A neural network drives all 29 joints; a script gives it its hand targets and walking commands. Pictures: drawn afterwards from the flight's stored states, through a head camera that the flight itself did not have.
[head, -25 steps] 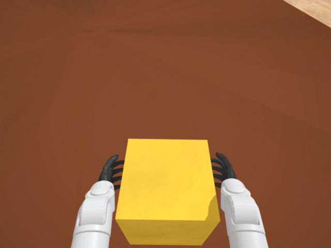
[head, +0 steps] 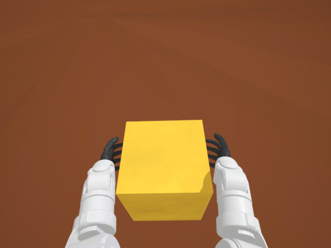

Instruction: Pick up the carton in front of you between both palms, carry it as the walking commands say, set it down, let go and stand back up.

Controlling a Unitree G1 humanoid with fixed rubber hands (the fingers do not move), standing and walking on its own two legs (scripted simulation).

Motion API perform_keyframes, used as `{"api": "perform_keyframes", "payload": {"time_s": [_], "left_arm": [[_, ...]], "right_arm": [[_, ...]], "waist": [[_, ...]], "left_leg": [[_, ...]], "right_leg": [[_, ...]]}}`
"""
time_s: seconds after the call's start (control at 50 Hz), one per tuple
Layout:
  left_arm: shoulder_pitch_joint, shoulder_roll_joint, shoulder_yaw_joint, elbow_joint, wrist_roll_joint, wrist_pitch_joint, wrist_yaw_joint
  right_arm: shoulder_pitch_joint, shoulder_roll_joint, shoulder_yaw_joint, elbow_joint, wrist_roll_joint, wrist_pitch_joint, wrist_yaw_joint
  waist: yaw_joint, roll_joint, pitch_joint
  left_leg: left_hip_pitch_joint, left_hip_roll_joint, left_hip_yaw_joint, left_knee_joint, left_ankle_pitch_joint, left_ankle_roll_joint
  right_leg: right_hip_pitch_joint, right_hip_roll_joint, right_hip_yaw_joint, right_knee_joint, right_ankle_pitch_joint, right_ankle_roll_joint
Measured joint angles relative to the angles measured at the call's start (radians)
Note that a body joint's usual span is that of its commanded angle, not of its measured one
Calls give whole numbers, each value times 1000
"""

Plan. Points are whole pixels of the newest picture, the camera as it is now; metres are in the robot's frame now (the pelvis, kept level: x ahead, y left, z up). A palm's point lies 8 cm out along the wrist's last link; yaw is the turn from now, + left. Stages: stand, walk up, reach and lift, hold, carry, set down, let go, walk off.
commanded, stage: set down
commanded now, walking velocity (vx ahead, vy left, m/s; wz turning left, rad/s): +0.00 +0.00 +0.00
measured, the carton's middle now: (165, 173) +0.35 +0.00 -0.06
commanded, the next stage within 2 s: none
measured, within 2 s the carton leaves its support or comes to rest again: neither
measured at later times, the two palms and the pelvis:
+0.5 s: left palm (125, 176) +0.41 +0.15 -0.18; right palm (209, 187) +0.35 -0.15 -0.19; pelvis -0.03 +0.04 -0.12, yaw +0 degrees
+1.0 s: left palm (139, 182) +0.45 +0.12 -0.33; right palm (209, 194) +0.39 -0.17 -0.33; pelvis -0.04 +0.05 -0.23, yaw +2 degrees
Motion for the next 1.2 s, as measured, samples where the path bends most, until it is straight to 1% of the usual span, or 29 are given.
{"api": "perform_keyframes", "payload": {"time_s": [0.08, 0.16, 0.22, 0.28, 0.32, 0.36, 0.42, 0.48, 0.54, 0.64, 0.74, 0.88, 0.96, 1.08, 1.2], "left_arm": [[-74, 27, 51, 71, 42, -69, -17], [-110, 62, 40, 104, 26, -154, -15], [-127, 91, -4, 117, -25, -232, 0], [-151, 117, -63, 125, -98, -300, 26], [-170, 133, -103, 124, -150, -328, 41], [-187, 145, -140, 117, -203, -344, 60], [-210, 155, -183, 111, -262, -351, 88], [-237, 156, -195, 122, -288, -342, 105], [-265, 145, -181, 145, -282, -322, 120], [-303, 126, -140, 177, -248, -292, 131], [-339, 128, -142, 193, -237, -287, 146], [-417, 159, -193, 208, -265, -291, 167], [-473, 183, -227, 213, -285, -283, 174], [-567, 229, -259, 237, -308, -261, 175], [-677, 274, -265, 292, -309, -239, 167]], "right_arm": [[-62, 19, -60, 59, -34, -82, -5], [-85, 27, -68, 87, -37, -189, -17], [-83, 19, -45, 85, -14, -281, -31], [-81, -6, -7, 73, 38, -359, -50], [-82, -26, 17, 56, 77, -391, -61], [-85, -49, 44, 38, 116, -409, -71], [-98, -85, 68, 26, 162, -417, -77], [-121, -110, 68, 38, 182, -409, -73], [-148, -121, 42, 63, 178, -392, -60], [-193, -126, -15, 102, 142, -362, -33], [-234, -133, -50, 119, 125, -355, -18], [-291, -152, -74, 107, 151, -361, -14], [-329, -161, -88, 92, 173, -355, -15], [-404, -171, -103, 90, 193, -336, -29], [-489, -182, -121, 108, 193, -313, -46]], "waist": [[11, -11, 6], [8, -23, 6], [2, -27, 3], [-2, -25, -7], [-5, -20, -21], [-9, -14, -45], [-16, -6, -94], [-24, 1, -146], [-30, 6, -194], [-44, 10, -258], [-58, 9, -294], [-74, 5, -294], [-81, -2, -274], [-91, -7, -229], [-101, -3, -174]], "left_leg": [[-134, -5, -1, 91, -27, -8], [-322, -17, -1, 188, -44, -29], [-487, -30, 4, 266, -53, -46], [-658, -43, 12, 351, -66, -67], [-768, -52, 20, 410, -77, -78], [-868, -62, 30, 469, -91, -77], [-994, -77, 46, 554, -118, -63], [-1086, -87, 62, 628, -148, -50], [-1155, -92, 77, 690, -177, -39], [-1260, -100, 96, 766, -211, -24], [-1375, -109, 106, 834, -232, -19], [-1544, -121, 105, 940, -252, -24], [-1629, -127, 101, 1006, -262, -33], [-1732, -130, 95, 1104, -277, -47], [-1814, -132, 92, 1192, -284, -56]], "right_leg": [[-134, 1, 2, 84, -15, -7], [-321, -6, 4, 172, -25, -12], [-485, -15, 10, 243, -30, -8], [-657, -23, 19, 321, -36, 3], [-767, -29, 27, 375, -43, 11], [-868, -36, 37, 430, -53, 20], [-997, -46, 52, 513, -75, 34], [-1093, -50, 67, 587, -101, 48], [-1166, -51, 80, 646, -124, 59], [-1277, -53, 97, 724, -153, 74], [-1395, -56, 108, 792, -171, 83], [-1563, -54, 117, 893, -188, 94], [-1648, -51, 117, 956, -194, 94], [-1753, -49, 109, 1045, -197, 85], [-1835, -46, 103, 1121, -191, 81]]}}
